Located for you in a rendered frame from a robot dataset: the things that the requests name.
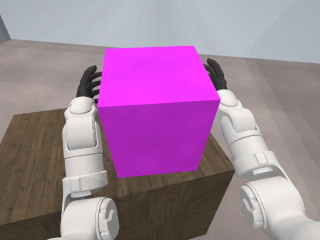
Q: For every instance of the carton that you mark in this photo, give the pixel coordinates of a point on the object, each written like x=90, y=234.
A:
x=157, y=106

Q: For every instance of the robot right forearm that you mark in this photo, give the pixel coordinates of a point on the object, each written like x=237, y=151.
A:
x=252, y=158

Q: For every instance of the robot right hand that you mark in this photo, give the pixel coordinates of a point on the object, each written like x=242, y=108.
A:
x=216, y=74

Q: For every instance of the robot left upper arm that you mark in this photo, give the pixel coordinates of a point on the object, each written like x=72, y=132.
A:
x=90, y=219

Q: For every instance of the pedestal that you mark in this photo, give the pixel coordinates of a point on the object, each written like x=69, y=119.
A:
x=167, y=206

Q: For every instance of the robot left hand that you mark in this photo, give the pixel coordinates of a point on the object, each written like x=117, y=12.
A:
x=86, y=84

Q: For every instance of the robot left forearm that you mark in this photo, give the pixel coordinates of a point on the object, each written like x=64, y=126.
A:
x=82, y=150

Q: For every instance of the robot right upper arm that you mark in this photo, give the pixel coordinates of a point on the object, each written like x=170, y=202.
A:
x=274, y=206

